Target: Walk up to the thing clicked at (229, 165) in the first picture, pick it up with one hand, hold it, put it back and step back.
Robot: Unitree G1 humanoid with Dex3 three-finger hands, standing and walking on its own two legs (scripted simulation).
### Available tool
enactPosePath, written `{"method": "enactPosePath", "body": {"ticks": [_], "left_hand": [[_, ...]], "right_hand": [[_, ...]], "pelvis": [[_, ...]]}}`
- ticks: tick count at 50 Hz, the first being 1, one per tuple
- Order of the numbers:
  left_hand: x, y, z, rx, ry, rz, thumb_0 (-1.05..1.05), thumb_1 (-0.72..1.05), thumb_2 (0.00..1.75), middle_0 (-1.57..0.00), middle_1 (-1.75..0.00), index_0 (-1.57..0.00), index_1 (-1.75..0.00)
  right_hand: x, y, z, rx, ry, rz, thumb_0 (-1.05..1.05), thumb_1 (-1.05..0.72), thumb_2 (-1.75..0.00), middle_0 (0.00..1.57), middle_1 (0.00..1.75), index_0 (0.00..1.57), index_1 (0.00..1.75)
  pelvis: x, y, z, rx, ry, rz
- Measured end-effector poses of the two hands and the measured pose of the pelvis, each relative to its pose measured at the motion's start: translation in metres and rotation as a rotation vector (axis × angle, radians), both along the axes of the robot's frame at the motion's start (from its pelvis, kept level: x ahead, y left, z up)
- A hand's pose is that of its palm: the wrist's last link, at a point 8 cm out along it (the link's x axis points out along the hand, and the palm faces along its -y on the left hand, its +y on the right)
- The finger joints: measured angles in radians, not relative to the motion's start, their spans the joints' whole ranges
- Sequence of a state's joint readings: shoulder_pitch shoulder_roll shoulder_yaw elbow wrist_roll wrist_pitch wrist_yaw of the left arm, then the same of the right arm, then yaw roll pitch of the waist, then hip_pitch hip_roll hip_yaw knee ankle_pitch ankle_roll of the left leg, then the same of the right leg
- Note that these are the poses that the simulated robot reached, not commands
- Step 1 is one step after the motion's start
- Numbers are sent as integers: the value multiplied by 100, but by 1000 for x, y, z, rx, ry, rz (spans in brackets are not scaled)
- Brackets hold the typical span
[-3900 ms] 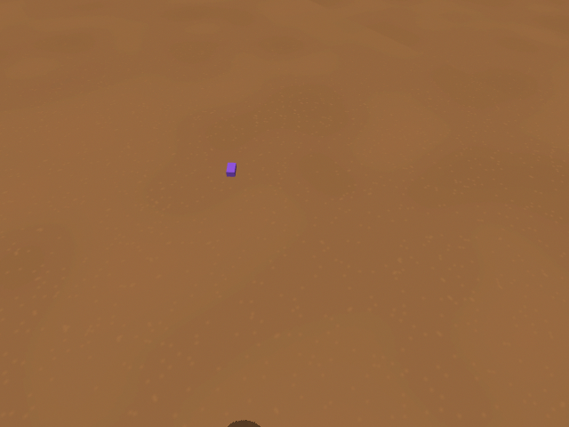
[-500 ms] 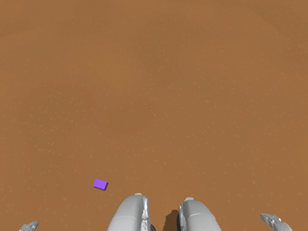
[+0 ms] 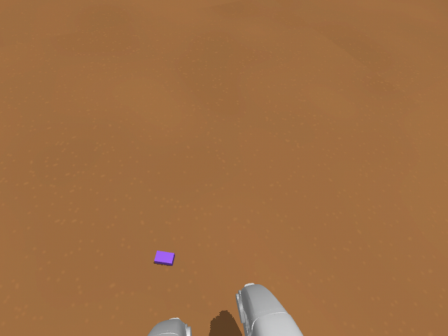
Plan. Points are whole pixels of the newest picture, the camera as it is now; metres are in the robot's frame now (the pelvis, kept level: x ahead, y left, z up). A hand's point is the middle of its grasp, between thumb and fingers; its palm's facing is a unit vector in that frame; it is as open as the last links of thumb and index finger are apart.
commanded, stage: walk up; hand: left
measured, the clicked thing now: (164, 258) +0.47 +0.19 -0.72
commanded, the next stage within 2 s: none
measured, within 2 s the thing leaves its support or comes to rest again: neither
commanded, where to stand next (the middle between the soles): +0.10 -0.01 m, yaw -9 degrees
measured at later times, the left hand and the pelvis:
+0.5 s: hand out of the picture +0.11 +0.27 -0.12, palm faces -0.23 -0.90 -0.36, open 7.4 cm; pelvis +0.00 +0.02 +0.04, yaw -11 degrees
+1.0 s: hand (130, 303) +0.20 +0.17 -0.11, palm faces -0.16 -0.92 -0.35, open 7.4 cm; pelvis +0.04 -0.05 +0.03, yaw -11 degrees
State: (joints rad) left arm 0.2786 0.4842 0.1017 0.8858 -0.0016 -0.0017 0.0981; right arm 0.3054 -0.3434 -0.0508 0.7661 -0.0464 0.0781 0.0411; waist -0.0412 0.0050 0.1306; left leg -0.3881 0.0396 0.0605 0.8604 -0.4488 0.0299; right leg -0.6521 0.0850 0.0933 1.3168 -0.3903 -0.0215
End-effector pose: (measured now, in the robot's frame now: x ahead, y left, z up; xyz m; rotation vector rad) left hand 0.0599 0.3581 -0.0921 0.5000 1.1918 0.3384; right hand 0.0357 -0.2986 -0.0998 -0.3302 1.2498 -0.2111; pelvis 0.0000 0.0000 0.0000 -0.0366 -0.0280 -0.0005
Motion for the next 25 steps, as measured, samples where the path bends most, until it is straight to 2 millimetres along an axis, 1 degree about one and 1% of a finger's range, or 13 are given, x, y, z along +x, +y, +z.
{"method": "enactPosePath", "body": {"ticks": [3, 6, 8, 12, 15, 17, 20, 25], "left_hand": [[-3, -3, -2, -77, 32, -42, 1, 90, 90, -20, -30, -20, -30], [-4, -5, -6, -138, 73, -84, 1, 90, 90, -20, -30, -21, -30], [-1, -6, -8, -167, 90, -109, 1, 90, 90, -20, -30, -21, -30], [15, -9, -7, -207, 75, -146, 1, 90, 90, -20, -30, -21, -30], [31, -14, -4, -224, 43, -166, 1, 90, 90, -20, -30, -21, -30], [40, -19, -1, -229, 25, -180, 1, 90, 90, -20, -30, -21, -30], [49, -27, 4, -225, 14, -202, 1, 90, 90, -20, -30, -20, -30], [58, -44, 12, -193, 33, -237, 1, 90, 90, -20, -30, -20, -30]], "right_hand": [[-25, 14, 14, -17, 15, -31, 0, -90, -89, 21, 30, 21, 30], [-44, 19, 27, -55, 7, -77, 0, -90, -89, 21, 30, 21, 30], [-54, 20, 37, -83, -7, -111, 0, -90, -89, 21, 30, 21, 30], [-72, 19, 56, -125, -38, -162, 0, -90, -89, 21, 30, 21, 30], [-83, 18, 65, -139, -45, -189, 0, -90, -89, 21, 30, 21, 30], [-89, 16, 67, -139, -46, -205, 0, -90, -89, 20, 30, 21, 30], [-94, 13, 63, -125, -51, -226, 0, -90, -89, 20, 30, 21, 30], [-94, 6, 43, -67, -59, -253, 0, -90, -89, 20, 30, 21, 30]], "pelvis": [[-5, 16, 11, 8, 15, -28], [-5, 28, 18, 16, 20, -64], [-4, 34, 23, 14, 14, -85], [-4, 38, 31, 9, -6, -116], [-4, 37, 36, 7, -20, -132], [-5, 35, 39, 10, -28, -143], [-6, 30, 40, 22, -36, -163], [-4, 17, 37, 51, -42, -196]]}}
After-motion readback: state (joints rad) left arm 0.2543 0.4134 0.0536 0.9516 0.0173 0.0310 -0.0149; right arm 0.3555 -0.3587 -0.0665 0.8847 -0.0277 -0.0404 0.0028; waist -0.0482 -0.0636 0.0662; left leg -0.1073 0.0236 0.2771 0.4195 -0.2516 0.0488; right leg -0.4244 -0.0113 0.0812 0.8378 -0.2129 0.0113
